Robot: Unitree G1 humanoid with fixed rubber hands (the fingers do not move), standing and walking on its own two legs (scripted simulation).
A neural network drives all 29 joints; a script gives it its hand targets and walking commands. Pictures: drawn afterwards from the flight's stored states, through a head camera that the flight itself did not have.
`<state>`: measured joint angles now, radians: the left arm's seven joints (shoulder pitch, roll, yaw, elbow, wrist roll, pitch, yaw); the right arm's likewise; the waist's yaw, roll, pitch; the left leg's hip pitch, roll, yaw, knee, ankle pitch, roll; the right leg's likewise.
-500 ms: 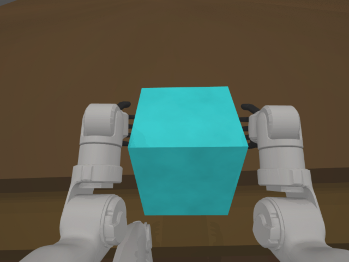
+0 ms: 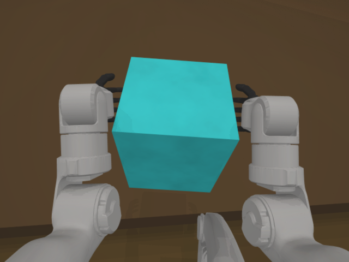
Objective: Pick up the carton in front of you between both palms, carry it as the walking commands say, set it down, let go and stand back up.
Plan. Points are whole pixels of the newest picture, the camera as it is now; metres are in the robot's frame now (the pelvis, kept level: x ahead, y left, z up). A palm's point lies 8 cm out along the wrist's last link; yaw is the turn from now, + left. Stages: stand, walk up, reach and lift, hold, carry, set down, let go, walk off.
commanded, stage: carry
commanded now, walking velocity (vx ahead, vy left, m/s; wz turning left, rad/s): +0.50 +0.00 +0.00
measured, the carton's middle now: (174, 130) +0.41 +0.00 +0.10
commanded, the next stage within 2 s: none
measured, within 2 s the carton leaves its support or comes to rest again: neither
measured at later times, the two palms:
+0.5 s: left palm (145, 10) +0.63 +0.07 +0.29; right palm (251, 23) +0.65 -0.21 +0.27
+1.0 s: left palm out of the picture +0.93 +0.07 +0.34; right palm out of the picture +0.88 -0.21 +0.33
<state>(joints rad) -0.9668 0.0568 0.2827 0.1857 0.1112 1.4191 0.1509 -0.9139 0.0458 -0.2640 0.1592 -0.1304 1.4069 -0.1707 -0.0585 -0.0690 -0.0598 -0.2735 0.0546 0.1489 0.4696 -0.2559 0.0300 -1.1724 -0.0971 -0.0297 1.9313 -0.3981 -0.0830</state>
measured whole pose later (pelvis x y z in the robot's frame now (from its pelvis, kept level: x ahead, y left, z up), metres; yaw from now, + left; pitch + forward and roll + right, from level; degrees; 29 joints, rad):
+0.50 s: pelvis +0.25 -0.09 +0.11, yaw +2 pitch +3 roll +0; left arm -0.94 -0.08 0.30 0.06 0.11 1.34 0.23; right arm -0.89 0.03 -0.30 0.04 -0.14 1.41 -0.20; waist 0.07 0.04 0.06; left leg -0.99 0.03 0.02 1.73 -0.30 0.12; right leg -0.44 0.00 -0.17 0.61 -0.23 -0.10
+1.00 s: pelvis +0.53 -0.03 +0.21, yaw -2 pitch +2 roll +2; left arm -0.88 -0.02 0.35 0.27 0.16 1.32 0.15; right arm -0.88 0.05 -0.22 0.31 -0.03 1.38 -0.34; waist -0.12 -0.02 0.02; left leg -0.63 0.00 0.18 0.83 -0.25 0.11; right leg -0.63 0.03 0.05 1.65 -0.25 -0.08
